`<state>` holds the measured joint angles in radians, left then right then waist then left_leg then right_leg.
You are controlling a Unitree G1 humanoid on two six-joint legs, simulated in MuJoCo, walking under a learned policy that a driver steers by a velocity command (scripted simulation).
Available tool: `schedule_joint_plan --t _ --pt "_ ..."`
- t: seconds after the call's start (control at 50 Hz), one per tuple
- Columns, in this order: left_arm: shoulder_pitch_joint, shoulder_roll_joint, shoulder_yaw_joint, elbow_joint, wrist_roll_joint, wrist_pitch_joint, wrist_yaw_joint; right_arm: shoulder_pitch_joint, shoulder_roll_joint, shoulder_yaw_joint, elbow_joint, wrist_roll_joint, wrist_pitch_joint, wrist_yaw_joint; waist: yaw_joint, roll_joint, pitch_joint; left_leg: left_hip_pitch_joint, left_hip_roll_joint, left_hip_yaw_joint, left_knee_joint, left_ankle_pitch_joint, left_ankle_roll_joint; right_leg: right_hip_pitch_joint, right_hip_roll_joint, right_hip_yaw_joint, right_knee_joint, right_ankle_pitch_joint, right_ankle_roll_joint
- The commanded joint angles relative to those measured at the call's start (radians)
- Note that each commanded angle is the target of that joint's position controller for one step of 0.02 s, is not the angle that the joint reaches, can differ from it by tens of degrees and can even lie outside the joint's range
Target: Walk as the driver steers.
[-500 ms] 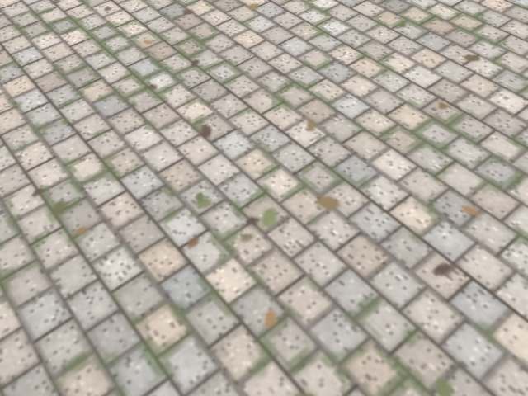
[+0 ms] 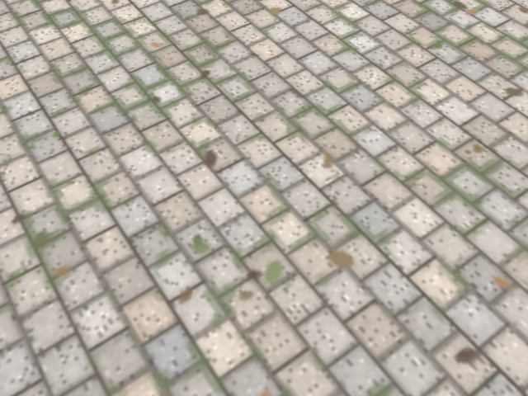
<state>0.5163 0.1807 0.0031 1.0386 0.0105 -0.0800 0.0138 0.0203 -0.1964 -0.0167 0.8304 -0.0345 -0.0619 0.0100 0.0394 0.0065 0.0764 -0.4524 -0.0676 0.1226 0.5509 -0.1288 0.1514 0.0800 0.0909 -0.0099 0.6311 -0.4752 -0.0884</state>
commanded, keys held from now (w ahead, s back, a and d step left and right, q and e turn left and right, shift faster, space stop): w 1.00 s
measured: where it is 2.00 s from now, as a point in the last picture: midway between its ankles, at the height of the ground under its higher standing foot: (293, 184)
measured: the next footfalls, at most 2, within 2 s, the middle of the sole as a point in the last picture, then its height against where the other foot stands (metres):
right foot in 0.54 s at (337, 389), level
left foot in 1.10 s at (267, 276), level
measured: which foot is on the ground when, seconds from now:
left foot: down 0.00-0.54, up 0.56-1.00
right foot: up 0.00-0.52, down 0.54-1.00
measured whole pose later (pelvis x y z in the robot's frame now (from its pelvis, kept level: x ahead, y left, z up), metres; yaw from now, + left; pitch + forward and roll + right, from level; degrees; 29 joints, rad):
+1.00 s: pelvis +0.53 -0.05 +0.03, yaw +1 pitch +0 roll -1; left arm 0.49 0.16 0.02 1.07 0.02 -0.10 0.00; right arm 0.03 -0.19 -0.02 0.90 -0.02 -0.04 0.03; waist 0.07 0.03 0.05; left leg -0.60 0.07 0.06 0.66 -0.02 0.05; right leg 0.09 0.09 -0.07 0.17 -0.27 -0.08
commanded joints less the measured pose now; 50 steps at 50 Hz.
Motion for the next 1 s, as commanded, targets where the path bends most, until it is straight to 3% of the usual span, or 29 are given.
schedule_joint_plan --t 0.02,0.04,0.06,0.08,0.12,0.18,0.24,0.32,0.44,0.48,0.5,0.52,0.54,0.56,0.58,0.6,0.62,0.64,0.68,0.72,0.76,0.88,1.0 --pt "0.054 0.123 0.029 -0.07 -0.001 -0.007 -0.006 0.428 -0.227 -0.078 0.092 0.017 0.007 -0.004 -0.15 0.088 -0.318 0.742 0.45 -0.859 -0.253 -0.266 0.26 -0.678 -0.006 0.081 0.819 -0.012 -0.015" --pt "-0.055 0.153 0.037 -0.11 0.006 -0.01 -0.009 0.296 -0.176 -0.065 0.069 0.031 0.005 -0.002 -0.1 0.04 -0.131 0.568 0.418 -0.704 -0.326 -0.367 0.217 -0.733 -0.08 0.086 0.762 0.111 -0.025" --pt "-0.116 0.154 0.04 -0.122 0.01 -0.014 -0.015 0.239 -0.121 -0.053 0.064 0.029 -0.003 0.003 -0.082 -0.003 -0.051 0.432 0.38 -0.611 -0.371 -0.289 0.186 -0.699 -0.107 0.074 0.705 0.166 -0.027" --pt "-0.126 0.135 0.04 -0.119 0.014 -0.007 -0.018 0.237 -0.092 -0.043 0.078 0.022 -0.014 0.004 -0.047 -0.031 -0.011 0.341 0.34 -0.523 -0.388 -0.167 0.153 -0.651 -0.135 0.077 0.657 0.185 -0.022" --pt "-0.093 0.081 0.031 -0.108 0.026 0.019 -0.03 0.271 -0.064 -0.03 0.114 0.022 -0.033 -0.002 -0.002 -0.012 -0.014 0.241 0.286 -0.399 -0.416 -0.036 0.112 -0.555 -0.162 0.069 0.575 0.194 0.003" --pt "-0.164 0.07 0.031 -0.133 0.028 0.036 -0.04 0.338 -0.101 -0.035 0.153 0.027 -0.052 -0.003 0.002 0.016 0.007 0.225 0.253 -0.299 -0.45 0.058 0.1 -0.611 -0.19 0.029 0.48 0.257 0.03" --pt "-0.319 0.085 0.032 -0.181 0.023 0.041 -0.043 0.399 -0.109 -0.031 0.172 0.029 -0.049 -0.001 -0.033 0.022 0.036 0.276 0.227 -0.248 -0.468 0.131 0.072 -0.719 -0.211 -0.005 0.342 0.382 0.053" --pt "-0.468 0.072 0.023 -0.222 0.012 0.039 -0.045 0.481 -0.105 -0.023 0.196 0.03 -0.046 -0.005 -0.082 0.043 0.03 0.364 0.208 -0.199 -0.445 0.253 0.027 -0.728 -0.187 -0.044 0.145 0.499 0.066" --pt "-0.612 0.081 0.022 -0.271 0.01 0.029 -0.043 0.556 -0.117 -0.02 0.231 0.01 -0.037 -0.023 -0.118 0.063 0.042 0.57 0.267 -0.2 -0.361 0.418 0.05 -0.745 -0.141 -0.064 -0.016 0.427 0.035" --pt "-0.581 0.091 0.027 -0.269 0.01 0.02 -0.04 0.529 -0.129 -0.023 0.234 0.007 -0.035 -0.029 -0.084 0.069 0.032 0.593 0.283 -0.186 -0.297 0.565 0.042 -0.665 -0.115 -0.072 -0.068 0.348 0.004" --pt "-0.514 0.102 0.034 -0.249 0.011 0.014 -0.034 0.508 -0.138 -0.025 0.234 0.008 -0.035 -0.031 -0.05 0.077 0.0 0.583 0.28 -0.172 -0.224 0.704 0.028 -0.56 -0.083 -0.083 -0.093 0.309 -0.015" --pt "-0.384 0.119 0.046 -0.205 0.013 0.007 -0.026 0.493 -0.147 -0.027 0.235 0.01 -0.032 -0.03 0.005 0.073 -0.063 0.566 0.264 -0.155 -0.086 0.793 0.014 -0.408 -0.05 -0.095 -0.14 0.31 -0.038" --pt "-0.204 0.153 0.063 -0.145 0.025 -0.004 -0.016 0.474 -0.143 -0.024 0.228 0.017 -0.032 -0.028 0.079 0.048 -0.158 0.452 0.227 -0.123 0.113 0.698 -0.006 -0.164 -0.075 -0.064 -0.175 0.349 -0.071" --pt "-0.036 0.248 0.09 -0.117 0.054 -0.01 -0.003 0.483 -0.088 -0.008 0.186 0.04 -0.037 -0.021 0.119 -0.07 -0.298 0.176 0.156 -0.075 0.436 0.329 -0.037 0.137 -0.327 0.231 -0.184 0.248 -0.145" --pt "-0.017 0.293 0.103 -0.109 0.046 0.0 -0.013 0.586 -0.041 -0.007 0.193 0.056 -0.034 -0.017 0.072 -0.225 -0.393 -0.099 -0.015 -0.082 0.737 -0.411 -0.061 0.285 -0.54 0.661 -0.298 0.263 -0.271" --pt "-0.095 0.232 0.094 -0.109 0.009 0.008 -0.022 0.5 -0.128 -0.032 0.19 0.03 -0.029 -0.02 0.05 -0.08 -0.275 -0.178 0.049 -0.185 0.784 -0.336 -0.045 0.177 -0.476 0.612 -0.339 0.2 -0.237" --pt "-0.197 0.177 0.079 -0.122 0.0 0.005 -0.026 0.419 -0.115 -0.032 0.16 0.026 -0.035 -0.015 0.013 -0.06 -0.138 -0.19 0.088 -0.18 0.741 -0.237 -0.044 0.022 -0.441 0.462 -0.377 0.242 -0.204" --pt "-0.247 0.131 0.067 -0.126 0.004 -0.003 -0.03 0.378 -0.095 -0.031 0.152 0.023 -0.035 -0.011 -0.014 -0.032 -0.08 -0.156 0.12 -0.173 0.686 -0.18 -0.047 -0.086 -0.392 0.365 -0.413 0.326 -0.171" --pt "-0.244 0.073 0.049 -0.097 0.003 -0.014 -0.024 0.392 -0.061 -0.029 0.157 0.0 -0.01 0.001 -0.065 -0.057 -0.05 -0.072 0.148 -0.163 0.614 -0.147 -0.069 -0.204 -0.32 0.233 -0.452 0.435 -0.123" --pt "-0.183 0.086 0.049 -0.065 -0.001 -0.029 -0.02 0.385 -0.044 -0.03 0.152 -0.003 0.007 0.013 -0.079 -0.059 -0.05 -0.065 0.148 -0.141 0.583 -0.129 -0.084 -0.224 -0.302 0.181 -0.467 0.532 -0.123" --pt "-0.145 0.114 0.053 -0.046 -0.003 -0.033 -0.018 0.314 -0.046 -0.031 0.127 -0.004 0.018 0.018 -0.079 -0.06 -0.022 -0.125 0.162 -0.122 0.534 -0.07 -0.099 -0.23 -0.288 0.14 -0.494 0.544 -0.122" --pt "-0.036 0.11 0.041 -0.013 -0.001 -0.03 -0.016 0.048 -0.046 -0.019 0.039 0.011 0.019 0.022 -0.021 -0.066 0.026 -0.191 0.158 -0.069 0.239 0.119 -0.124 -0.174 -0.253 0.071 -0.516 0.643 -0.096" --pt "0.051 0.123 0.041 0.027 0.014 -0.022 0.001 -0.095 -0.06 -0.016 -0.014 0.014 0.009 0.018 0.015 -0.073 0.048 -0.2 0.122 -0.05 0.066 0.081 -0.085 0.016 -0.31 0.07 -0.463 0.745 -0.111"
